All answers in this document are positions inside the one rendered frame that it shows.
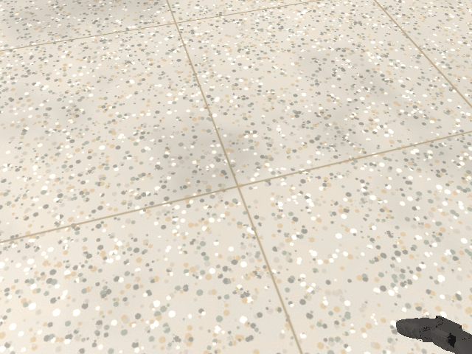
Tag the right robot hand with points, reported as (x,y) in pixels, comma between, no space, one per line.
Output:
(442,332)

